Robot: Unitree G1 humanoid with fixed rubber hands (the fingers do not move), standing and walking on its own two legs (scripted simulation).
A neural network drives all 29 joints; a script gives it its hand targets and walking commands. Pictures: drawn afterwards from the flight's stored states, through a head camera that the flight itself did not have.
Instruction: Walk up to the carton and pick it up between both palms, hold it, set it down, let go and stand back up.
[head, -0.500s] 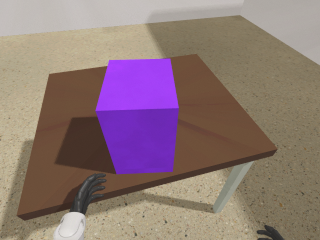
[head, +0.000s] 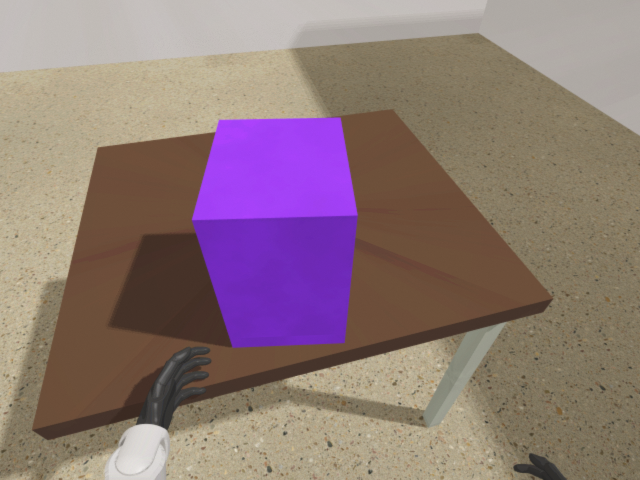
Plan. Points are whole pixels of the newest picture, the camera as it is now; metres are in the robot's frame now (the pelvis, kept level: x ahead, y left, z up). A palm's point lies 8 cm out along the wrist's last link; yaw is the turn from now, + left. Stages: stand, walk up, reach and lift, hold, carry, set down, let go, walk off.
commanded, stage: stand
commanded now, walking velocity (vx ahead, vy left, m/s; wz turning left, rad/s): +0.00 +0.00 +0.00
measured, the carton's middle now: (284, 236) +0.45 +0.06 +0.06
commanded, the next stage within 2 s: none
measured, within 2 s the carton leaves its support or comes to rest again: neither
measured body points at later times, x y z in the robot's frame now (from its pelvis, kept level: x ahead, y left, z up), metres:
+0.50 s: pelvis +0.00 +0.00 +0.00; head -0.02 +0.01 +0.45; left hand +0.23 +0.22 -0.02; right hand +0.11 -0.29 -0.10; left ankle +0.04 +0.11 -0.74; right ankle -0.02 -0.10 -0.74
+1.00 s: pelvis -0.01 +0.00 +0.00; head -0.03 +0.01 +0.45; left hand +0.22 +0.22 -0.02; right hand +0.10 -0.29 -0.10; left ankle +0.04 +0.11 -0.74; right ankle -0.02 -0.10 -0.74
